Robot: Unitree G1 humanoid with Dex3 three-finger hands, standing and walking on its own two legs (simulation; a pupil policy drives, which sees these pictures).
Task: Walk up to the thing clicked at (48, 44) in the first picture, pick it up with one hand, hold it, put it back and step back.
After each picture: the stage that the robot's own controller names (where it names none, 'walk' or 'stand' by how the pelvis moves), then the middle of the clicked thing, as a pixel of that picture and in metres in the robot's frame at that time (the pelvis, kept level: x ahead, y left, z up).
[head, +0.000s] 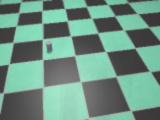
stand; (49, 46) +1.39 +0.40 -0.72
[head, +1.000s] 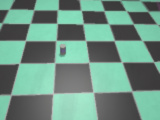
walk; (62, 49) +1.29 +0.17 -0.70
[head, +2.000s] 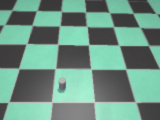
walk; (62, 83) +0.82 +0.17 -0.71
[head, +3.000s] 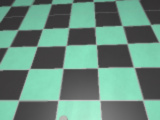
walk; out of the picture +0.49 +0.22 -0.70
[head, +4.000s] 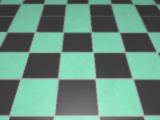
stand; out of the picture +0.33 +0.15 -0.71
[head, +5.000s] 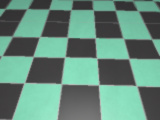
stand; out of the picture +0.32 +0.14 -0.72
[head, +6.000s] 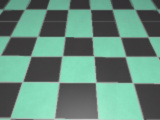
stand; out of the picture +0.35 +0.17 -0.73
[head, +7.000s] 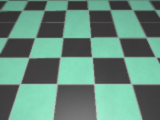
stand; out of the picture +0.33 +0.18 -0.73
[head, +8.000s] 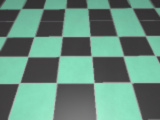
go down; out of the picture +0.32 +0.18 -0.73
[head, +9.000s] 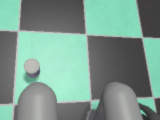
go down; (32, 68) +0.42 +0.19 -0.33
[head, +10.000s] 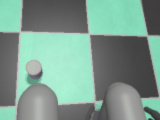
approach; (34, 70) +0.41 +0.20 -0.31
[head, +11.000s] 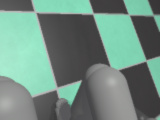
close in; out of the picture +0.41 +0.24 -0.22
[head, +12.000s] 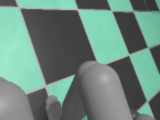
close; out of the picture +0.41 +0.26 -0.22
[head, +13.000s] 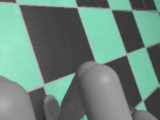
lift; out of the picture +0.39 +0.25 -0.23
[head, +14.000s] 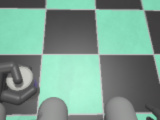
lift; (25, 85) +0.32 +0.20 -0.02
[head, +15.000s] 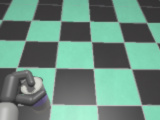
hold; (36, 95) +0.32 +0.17 +0.00
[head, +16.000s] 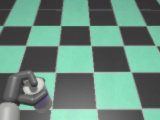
hold; (39, 95) +0.32 +0.17 +0.00
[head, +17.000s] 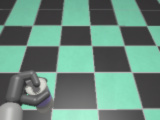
crouch; (41, 96) +0.32 +0.16 +0.00
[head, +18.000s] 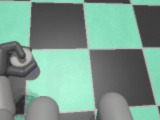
crouch; (26, 65) +0.41 +0.18 -0.09
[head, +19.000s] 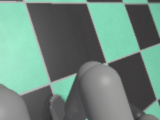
lower; out of the picture +0.41 +0.27 -0.22
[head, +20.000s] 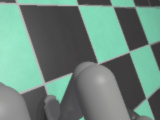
lower; out of the picture +0.41 +0.27 -0.23
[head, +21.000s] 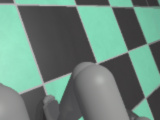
lower; out of the picture +0.41 +0.28 -0.23
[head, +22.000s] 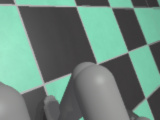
lower; out of the picture +0.41 +0.28 -0.23
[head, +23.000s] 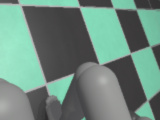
loosen; out of the picture +0.40 +0.27 -0.23
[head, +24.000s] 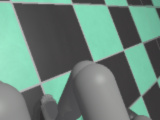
withdraw; out of the picture +0.39 +0.27 -0.23
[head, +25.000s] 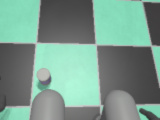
walk; (44, 77) +0.43 +0.19 -0.38
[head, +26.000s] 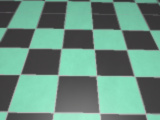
stand; out of the picture +0.34 +0.15 -0.66
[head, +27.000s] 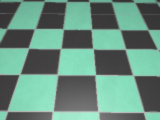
stand; out of the picture +0.36 +0.17 -0.67
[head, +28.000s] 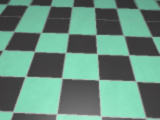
stand; out of the picture +0.36 +0.15 -0.71
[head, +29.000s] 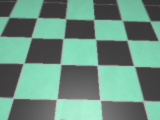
walk; out of the picture +0.40 +0.13 -0.70
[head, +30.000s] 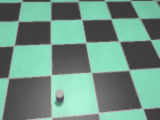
walk; (59, 96) +0.57 +0.14 -0.70
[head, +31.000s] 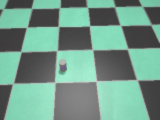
walk; (62, 65) +0.89 +0.19 -0.69
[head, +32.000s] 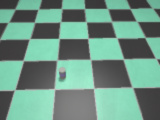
stand; (62, 73) +0.96 +0.20 -0.71
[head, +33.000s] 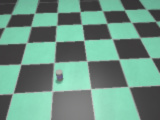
stand; (59, 75) +0.98 +0.23 -0.72
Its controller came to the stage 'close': yes
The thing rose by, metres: 0.71
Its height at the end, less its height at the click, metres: +0.00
